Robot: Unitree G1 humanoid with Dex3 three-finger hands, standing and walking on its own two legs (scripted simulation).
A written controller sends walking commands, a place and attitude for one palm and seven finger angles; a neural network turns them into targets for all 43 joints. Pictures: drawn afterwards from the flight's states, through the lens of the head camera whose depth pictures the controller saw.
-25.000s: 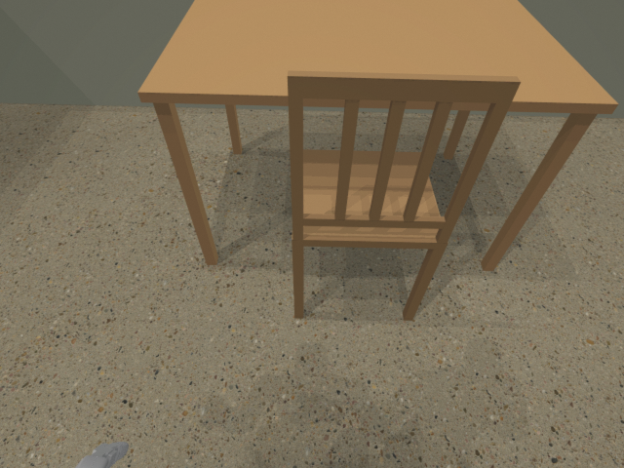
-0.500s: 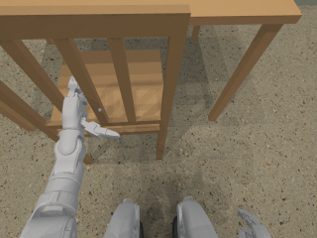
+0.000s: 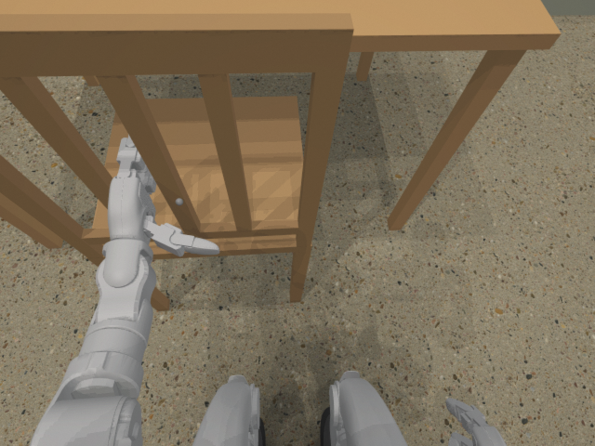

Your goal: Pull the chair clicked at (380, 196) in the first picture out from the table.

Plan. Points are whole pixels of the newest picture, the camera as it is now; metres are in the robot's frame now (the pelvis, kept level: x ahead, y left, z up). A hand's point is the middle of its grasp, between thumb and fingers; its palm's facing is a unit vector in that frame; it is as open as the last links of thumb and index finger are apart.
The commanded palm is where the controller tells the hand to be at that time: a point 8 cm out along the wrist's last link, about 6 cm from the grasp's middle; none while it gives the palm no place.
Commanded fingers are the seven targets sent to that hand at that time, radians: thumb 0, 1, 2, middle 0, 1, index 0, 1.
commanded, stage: hook a spindle and tug to test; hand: left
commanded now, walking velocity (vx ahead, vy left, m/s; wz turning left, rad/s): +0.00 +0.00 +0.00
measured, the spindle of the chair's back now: (165, 173) +0.46 +0.17 +0.04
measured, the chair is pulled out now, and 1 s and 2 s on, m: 0.00 0.00 0.05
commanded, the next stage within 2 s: step backward, pulling the chair out in 1.50 s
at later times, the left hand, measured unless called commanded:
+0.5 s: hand (186, 198) +0.43 +0.15 +0.02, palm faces +0.06 -1.00 -0.05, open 13.3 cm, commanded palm +0.41 +0.19 +0.02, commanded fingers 0.00 0.12 0.56 -0.50 -1.45 -0.50 -1.45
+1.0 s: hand (185, 196) +0.44 +0.15 +0.02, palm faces +0.07 -1.00 -0.03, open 5.5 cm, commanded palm +0.40 +0.19 +0.02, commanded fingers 0.00 0.90 0.90 -0.50 -1.45 -0.50 -1.45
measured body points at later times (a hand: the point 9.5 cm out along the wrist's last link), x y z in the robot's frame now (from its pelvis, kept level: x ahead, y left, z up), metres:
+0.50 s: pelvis +0.00 +0.00 +0.00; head +0.14 +0.00 +0.43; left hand +0.42 +0.20 +0.02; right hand +0.09 -0.26 -0.13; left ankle +0.02 +0.10 -0.63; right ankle +0.03 -0.12 -0.63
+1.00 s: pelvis +0.01 +0.00 +0.00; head +0.15 +0.01 +0.43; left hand +0.43 +0.20 +0.02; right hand +0.11 -0.26 -0.12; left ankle +0.02 +0.10 -0.63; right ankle +0.03 -0.12 -0.63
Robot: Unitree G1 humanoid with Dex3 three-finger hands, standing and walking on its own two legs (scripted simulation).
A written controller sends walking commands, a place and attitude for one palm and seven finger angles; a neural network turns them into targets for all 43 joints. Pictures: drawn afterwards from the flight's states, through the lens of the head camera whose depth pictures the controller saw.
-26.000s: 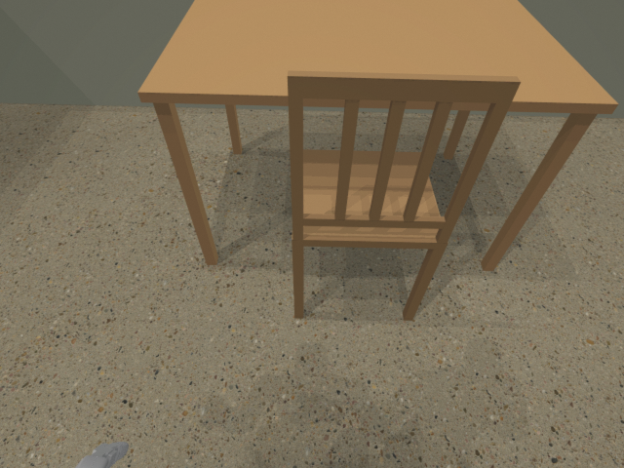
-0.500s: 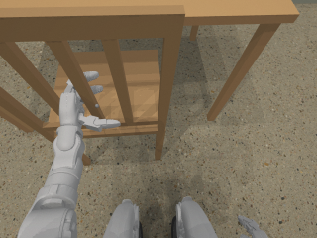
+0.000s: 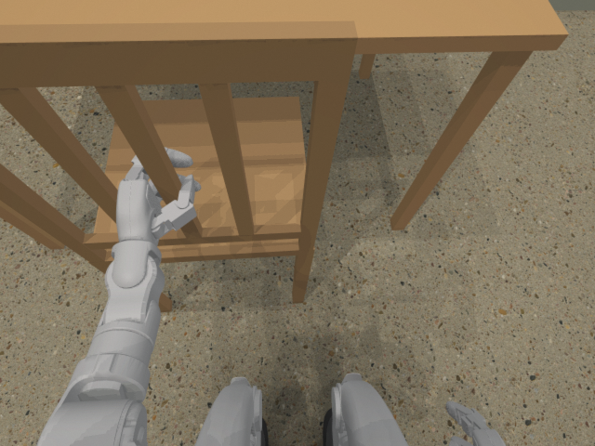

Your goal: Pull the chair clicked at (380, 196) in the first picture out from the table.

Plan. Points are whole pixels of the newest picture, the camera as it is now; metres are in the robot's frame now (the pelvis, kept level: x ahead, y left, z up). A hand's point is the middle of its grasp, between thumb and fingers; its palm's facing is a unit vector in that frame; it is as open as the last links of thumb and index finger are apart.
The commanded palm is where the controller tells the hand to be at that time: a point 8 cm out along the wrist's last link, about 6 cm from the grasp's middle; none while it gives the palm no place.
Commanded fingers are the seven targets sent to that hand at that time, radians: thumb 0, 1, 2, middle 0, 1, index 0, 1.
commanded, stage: hook a spindle and tug to test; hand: left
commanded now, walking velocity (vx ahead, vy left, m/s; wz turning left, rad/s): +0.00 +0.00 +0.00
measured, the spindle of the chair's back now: (166, 180) +0.45 +0.17 +0.04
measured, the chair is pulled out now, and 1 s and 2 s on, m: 0.00 0.05 0.18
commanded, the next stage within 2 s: step backward, pulling the chair out in 0.50 s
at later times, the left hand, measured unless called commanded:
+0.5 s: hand (187, 222) +0.40 +0.14 +0.02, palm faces +0.04 -1.00 -0.03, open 5.5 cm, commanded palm +0.36 +0.19 +0.02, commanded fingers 0.00 0.90 0.90 -0.50 -1.45 -0.50 -1.45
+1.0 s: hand (183, 236) +0.37 +0.14 +0.03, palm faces +0.01 -0.99 -0.14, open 5.6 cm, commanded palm +0.34 +0.19 +0.03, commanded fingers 0.00 0.90 0.90 -0.50 -1.45 -0.50 -1.45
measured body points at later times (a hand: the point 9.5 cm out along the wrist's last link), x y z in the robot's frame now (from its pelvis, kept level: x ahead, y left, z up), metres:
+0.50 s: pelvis +0.02 +0.00 +0.01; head +0.15 +0.01 +0.44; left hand +0.39 +0.20 +0.02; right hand +0.14 -0.25 -0.11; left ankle +0.01 +0.09 -0.63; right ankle +0.02 -0.12 -0.63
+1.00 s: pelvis +0.01 +0.01 +0.10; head +0.11 +0.02 +0.54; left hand +0.37 +0.19 +0.04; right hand +0.10 -0.26 -0.02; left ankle +0.01 +0.09 -0.63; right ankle +0.02 -0.12 -0.63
